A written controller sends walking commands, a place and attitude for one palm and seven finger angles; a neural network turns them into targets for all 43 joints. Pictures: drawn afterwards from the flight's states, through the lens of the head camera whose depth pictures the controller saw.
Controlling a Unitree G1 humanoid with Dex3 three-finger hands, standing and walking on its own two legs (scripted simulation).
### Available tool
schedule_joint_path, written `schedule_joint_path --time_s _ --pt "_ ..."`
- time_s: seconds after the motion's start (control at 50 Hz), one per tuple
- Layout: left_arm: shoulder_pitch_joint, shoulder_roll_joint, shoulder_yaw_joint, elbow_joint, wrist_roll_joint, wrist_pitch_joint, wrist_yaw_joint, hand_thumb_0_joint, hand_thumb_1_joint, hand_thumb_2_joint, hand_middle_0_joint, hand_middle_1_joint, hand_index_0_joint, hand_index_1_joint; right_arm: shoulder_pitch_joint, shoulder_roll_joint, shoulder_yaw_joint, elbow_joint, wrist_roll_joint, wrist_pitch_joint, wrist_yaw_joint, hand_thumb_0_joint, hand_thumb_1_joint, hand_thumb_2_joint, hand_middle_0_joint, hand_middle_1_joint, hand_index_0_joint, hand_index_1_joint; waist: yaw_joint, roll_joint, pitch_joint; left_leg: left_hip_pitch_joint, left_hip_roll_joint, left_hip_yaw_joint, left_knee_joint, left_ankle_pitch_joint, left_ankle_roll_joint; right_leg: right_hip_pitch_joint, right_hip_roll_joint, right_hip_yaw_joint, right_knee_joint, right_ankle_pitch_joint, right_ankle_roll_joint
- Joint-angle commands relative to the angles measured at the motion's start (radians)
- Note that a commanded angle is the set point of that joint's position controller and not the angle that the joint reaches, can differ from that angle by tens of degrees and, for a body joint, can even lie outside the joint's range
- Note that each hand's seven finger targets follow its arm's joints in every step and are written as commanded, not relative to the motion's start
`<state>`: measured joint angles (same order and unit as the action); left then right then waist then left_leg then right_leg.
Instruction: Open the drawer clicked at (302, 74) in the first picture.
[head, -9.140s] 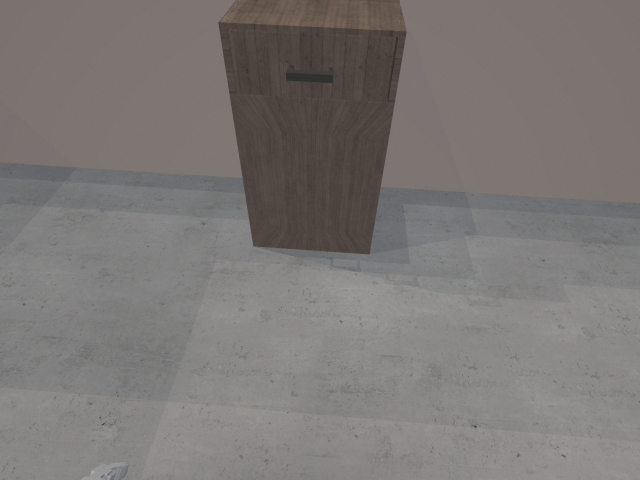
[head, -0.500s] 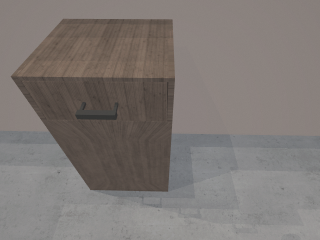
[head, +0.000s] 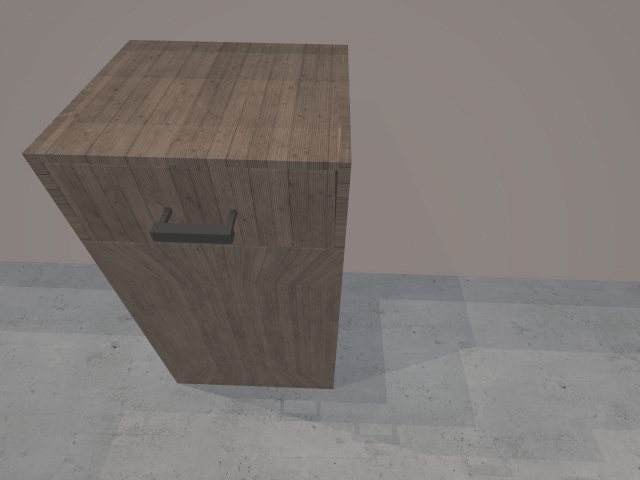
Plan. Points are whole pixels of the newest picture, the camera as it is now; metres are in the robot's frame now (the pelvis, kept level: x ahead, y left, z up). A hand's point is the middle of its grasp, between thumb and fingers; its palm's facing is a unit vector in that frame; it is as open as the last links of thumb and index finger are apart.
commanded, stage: look again from close up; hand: left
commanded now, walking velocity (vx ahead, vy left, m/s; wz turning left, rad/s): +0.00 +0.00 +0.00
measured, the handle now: (196, 223) +0.49 +0.24 +0.01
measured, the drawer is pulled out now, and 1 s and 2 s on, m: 0.00 0.00 0.00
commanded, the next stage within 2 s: raise the hand with hooked fingers in 0.40 s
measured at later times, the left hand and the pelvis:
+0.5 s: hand out of the picture -0.03 +0.16 -0.17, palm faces +0.05 -0.98 -0.17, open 7.4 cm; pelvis +0.00 +0.01 +0.00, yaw +0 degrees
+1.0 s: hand out of the picture +0.13 +0.18 -0.06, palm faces +0.01 -0.22 -0.97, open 9.0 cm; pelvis -0.06 +0.01 -0.04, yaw +0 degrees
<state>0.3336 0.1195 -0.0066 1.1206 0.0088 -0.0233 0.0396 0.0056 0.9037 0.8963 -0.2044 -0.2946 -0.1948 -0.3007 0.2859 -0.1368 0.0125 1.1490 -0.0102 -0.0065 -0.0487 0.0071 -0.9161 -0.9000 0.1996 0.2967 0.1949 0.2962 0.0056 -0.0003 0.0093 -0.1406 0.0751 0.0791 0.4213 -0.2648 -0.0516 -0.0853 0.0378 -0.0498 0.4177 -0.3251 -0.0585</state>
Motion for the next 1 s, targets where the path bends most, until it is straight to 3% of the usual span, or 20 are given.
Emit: schedule_joint_path --time_s 0.0,0.46,0.48,0.5,0.52,0.54,0.56,0.58,0.6,0.62,0.64,0.66,0.68,0.72,0.76,0.8,0.84,0.88,0.9,0.98 --pt "0.090 0.097 0.015 -0.014 0.001 -0.007 0.002 0.000 0.900 0.900 -0.200 -0.300 -0.200 -0.300 0.068 -0.072 -0.007 -0.022 -0.001 -0.014 0.001 0.000 -0.900 -0.900 0.200 0.300 0.200 0.300 0.004 -0.009 0.076 0.011 0.041 -0.042 -0.035 0.225 0.063 -0.087 -0.132 0.097 -0.079 0.391 0.018" --pt "0.108 0.080 0.013 -0.005 0.001 -0.007 0.003 0.000 0.900 0.900 -0.200 -0.300 -0.200 -0.300 0.087 -0.062 -0.006 -0.009 -0.001 -0.017 0.001 0.000 -0.900 -0.900 0.200 0.300 0.200 0.300 0.006 -0.007 0.079 0.013 0.042 -0.052 -0.048 0.242 0.069 -0.090 -0.131 0.090 -0.078 0.352 0.016" --pt "0.156 0.133 0.022 0.017 0.017 -0.040 0.044 0.000 0.900 0.900 -0.200 -0.300 -0.200 -0.300 -0.058 -0.104 -0.019 -0.096 0.009 -0.027 0.018 0.000 -0.900 -0.900 0.200 0.300 0.200 0.300 0.039 -0.045 0.132 -0.153 0.028 0.000 0.239 0.181 0.033 -0.128 -0.226 0.199 -0.082 0.915 0.101" --pt "-0.621 0.372 -0.116 -1.525 0.083 -0.222 0.014 0.000 0.877 0.890 -0.202 -0.315 -0.202 -0.315 -0.046 -0.254 -0.009 -0.450 0.074 -0.177 -0.037 0.000 -0.900 -0.900 0.200 0.300 0.200 0.300 -0.055 0.213 -0.331 0.166 -0.060 0.006 0.034 0.323 0.112 -0.063 -0.131 0.242 0.034 0.785 0.010" --pt "-0.256 0.320 -0.028 -1.230 0.102 -0.130 0.092 0.000 0.853 0.880 -0.203 -0.330 -0.203 -0.330 -0.118 -0.181 -0.029 -0.384 0.049 -0.262 -0.081 0.000 -0.900 -0.900 0.200 0.300 0.200 0.300 0.022 0.423 -0.318 0.223 -0.054 -0.016 0.005 0.552 0.117 -0.054 -0.083 0.138 0.104 0.504 -0.004" --pt "-0.227 0.293 -0.007 -1.227 0.055 -0.066 0.157 0.000 0.830 0.870 -0.205 -0.345 -0.205 -0.345 -0.102 -0.191 -0.053 -0.346 0.068 -0.291 -0.084 0.000 -0.900 -0.900 0.200 0.300 0.200 0.300 0.010 0.367 -0.201 0.127 -0.032 -0.035 0.038 0.497 0.077 -0.180 -0.065 0.071 0.069 0.263 0.013" --pt "0.104 0.083 -0.120 -0.939 0.092 0.046 0.156 0.000 0.807 0.860 -0.207 -0.360 -0.207 -0.360 -0.088 -0.140 -0.045 -0.344 0.086 -0.284 -0.076 0.000 -0.900 -0.900 0.200 0.300 0.200 0.300 -0.007 0.110 -0.120 0.033 -0.013 -0.035 0.023 0.369 0.094 -0.209 -0.062 0.033 0.066 0.231 0.030" --pt "-0.092 0.086 -0.166 -1.227 0.117 0.032 0.154 0.000 0.783 0.850 -0.208 -0.375 -0.208 -0.375 -0.121 -0.164 -0.049 -0.444 0.093 -0.293 -0.068 0.000 -0.900 -0.900 0.200 0.300 0.200 0.300 -0.006 0.020 -0.067 -0.019 -0.025 -0.060 0.036 0.338 0.102 -0.214 -0.065 0.026 0.076 0.299 0.039" --pt "-0.022 0.124 -0.154 -1.236 0.211 0.032 0.170 0.000 0.760 0.840 -0.210 -0.390 -0.210 -0.390 -0.124 -0.200 -0.064 -0.446 0.079 -0.306 -0.071 0.000 -0.900 -0.900 0.200 0.300 0.200 0.300 -0.012 -0.037 -0.143 0.003 -0.028 -0.047 0.080 0.347 0.114 -0.256 -0.053 0.043 0.102 0.316 0.036" --pt "-0.005 0.108 -0.204 -1.249 0.288 0.027 0.193 0.000 0.737 0.830 -0.212 -0.405 -0.212 -0.405 -0.126 -0.219 -0.055 -0.469 0.050 -0.317 -0.059 0.000 -0.900 -0.900 0.200 0.300 0.200 0.300 -0.031 -0.065 -0.118 -0.023 -0.043 -0.057 0.118 0.337 0.119 -0.317 -0.053 0.031 0.119 0.325 0.036" --pt "0.005 0.082 -0.240 -1.235 0.360 0.039 0.217 0.000 0.713 0.820 -0.213 -0.420 -0.213 -0.420 -0.104 -0.222 -0.054 -0.508 0.041 -0.314 -0.041 0.000 -0.900 -0.900 0.200 0.300 0.200 0.300 -0.042 -0.080 -0.148 -0.038 -0.056 -0.072 0.149 0.343 0.119 -0.353 -0.048 0.019 0.147 0.297 0.037" --pt "-0.049 0.072 -0.280 -1.238 0.472 0.044 0.245 0.000 0.690 0.810 -0.215 -0.435 -0.215 -0.435 -0.085 -0.228 -0.060 -0.524 0.018 -0.296 -0.026 0.000 -0.900 -0.900 0.200 0.300 0.200 0.300 -0.061 -0.129 -0.163 -0.072 -0.069 -0.081 0.180 0.329 0.114 -0.406 -0.034 0.007 0.167 0.266 0.037" --pt "-0.010 0.035 -0.309 -1.161 0.573 0.057 0.275 0.000 0.667 0.800 -0.217 -0.450 -0.217 -0.450 -0.100 -0.229 -0.071 -0.552 -0.001 -0.267 -0.012 0.000 -0.900 -0.900 0.200 0.300 0.200 0.300 -0.056 -0.193 -0.144 -0.134 -0.077 -0.089 0.200 0.261 0.104 -0.450 -0.034 -0.009 0.172 0.187 0.041" --pt "0.177 0.035 -0.289 -1.044 0.756 0.071 0.323 0.000 0.620 0.780 -0.220 -0.480 -0.220 -0.480 -0.153 -0.233 -0.089 -0.607 -0.029 -0.202 0.023 0.000 -0.900 -0.900 0.200 0.300 0.200 0.300 0.016 -0.284 -0.097 -0.250 -0.091 -0.076 0.209 0.148 0.085 -0.465 -0.027 0.003 0.169 0.079 0.030" --pt "0.288 0.106 -0.215 -1.033 0.897 0.061 0.340 0.000 0.573 0.760 -0.223 -0.510 -0.223 -0.510 -0.196 -0.226 -0.089 -0.633 -0.035 -0.109 0.071 0.000 -0.900 -0.900 0.200 0.300 0.200 0.300 0.104 -0.275 -0.137 -0.335 -0.095 -0.050 0.218 0.163 0.064 -0.403 -0.034 0.051 0.224 0.179 0.006" --pt "0.212 0.186 -0.142 -1.121 0.990 0.043 0.360 0.000 0.527 0.740 -0.227 -0.540 -0.227 -0.540 -0.255 -0.212 -0.081 -0.693 -0.033 -0.033 0.101 0.000 -0.900 -0.900 0.200 0.300 0.200 0.300 0.132 -0.254 -0.196 -0.380 -0.108 -0.028 0.243 0.153 0.059 -0.363 -0.044 0.087 0.262 0.215 -0.005" --pt "0.106 0.298 -0.044 -1.224 1.054 0.040 0.402 0.000 0.480 0.720 -0.230 -0.570 -0.230 -0.570 -0.302 -0.201 -0.075 -0.741 -0.030 0.026 0.110 0.000 -0.900 -0.900 0.200 0.300 0.200 0.300 0.153 -0.124 -0.226 -0.377 -0.123 -0.021 0.255 0.125 0.056 -0.348 -0.042 0.118 0.276 0.164 -0.012" --pt "-0.046 0.284 -0.069 -1.319 1.091 0.067 0.454 0.000 0.433 0.700 -0.233 -0.600 -0.233 -0.600 -0.323 -0.178 -0.069 -0.789 -0.033 0.076 0.104 0.000 -0.900 -0.900 0.200 0.300 0.200 0.300 0.136 0.063 -0.273 -0.286 -0.130 -0.009 0.271 0.106 0.059 -0.386 -0.027 0.138 0.280 0.113 -0.023" --pt "-0.126 0.281 -0.081 -1.359 1.101 0.081 0.477 0.000 0.410 0.690 -0.235 -0.615 -0.235 -0.615 -0.330 -0.171 -0.068 -0.800 -0.034 0.089 0.097 0.000 -0.900 -0.900 0.200 0.300 0.200 0.300 0.124 0.119 -0.293 -0.244 -0.129 -0.013 0.285 0.103 0.060 -0.423 -0.021 0.148 0.276 0.095 -0.028" --pt "-0.362 0.304 -0.067 -1.379 1.132 0.109 0.536 0.000 0.317 0.650 -0.242 -0.675 -0.242 -0.675 -0.336 -0.156 -0.059 -0.758 -0.050 0.094 0.067 0.000 -0.900 -0.900 0.200 0.300 0.200 0.300 0.054 0.084 -0.300 -0.175 -0.122 -0.053 0.336 0.056 0.074 -0.503 -0.024 0.191 0.218 -0.004 -0.016"
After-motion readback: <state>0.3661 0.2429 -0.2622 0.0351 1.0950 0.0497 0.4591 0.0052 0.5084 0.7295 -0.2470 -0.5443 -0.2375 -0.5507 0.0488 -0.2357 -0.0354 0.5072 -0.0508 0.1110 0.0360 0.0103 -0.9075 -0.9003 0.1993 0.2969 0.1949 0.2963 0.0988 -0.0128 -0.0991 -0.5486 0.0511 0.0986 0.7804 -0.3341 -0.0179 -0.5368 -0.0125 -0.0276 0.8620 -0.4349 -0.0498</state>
